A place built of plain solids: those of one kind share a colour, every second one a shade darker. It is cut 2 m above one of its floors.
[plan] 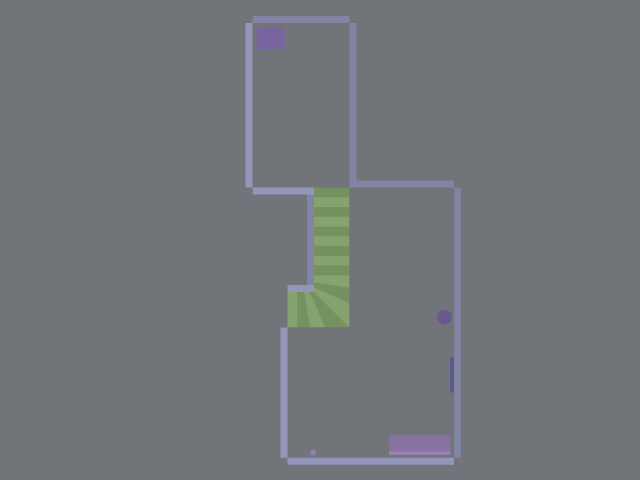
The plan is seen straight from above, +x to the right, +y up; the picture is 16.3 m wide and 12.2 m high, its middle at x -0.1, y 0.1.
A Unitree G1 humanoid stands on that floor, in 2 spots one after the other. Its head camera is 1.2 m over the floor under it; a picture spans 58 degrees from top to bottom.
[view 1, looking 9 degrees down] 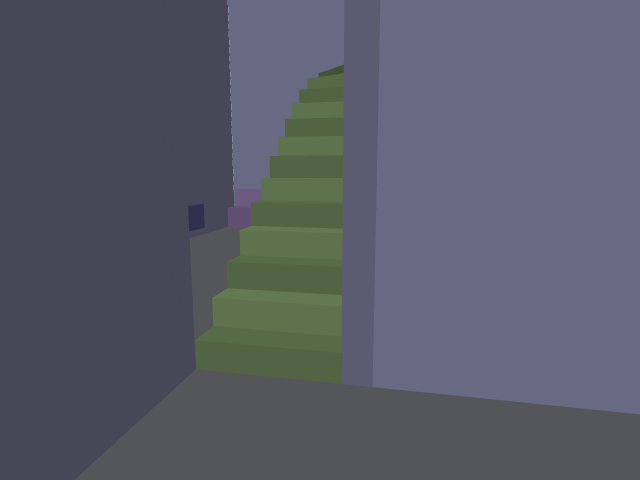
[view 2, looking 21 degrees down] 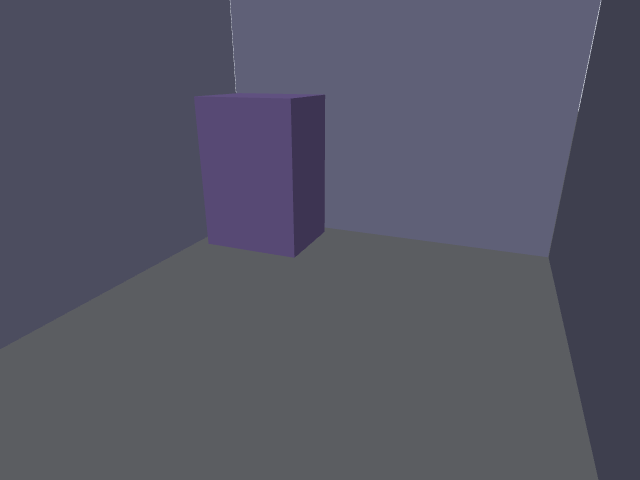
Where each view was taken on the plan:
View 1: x -0.62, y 3.72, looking -78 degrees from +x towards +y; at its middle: tread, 3.14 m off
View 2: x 0.21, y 2.43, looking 112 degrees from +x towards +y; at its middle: ground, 3.35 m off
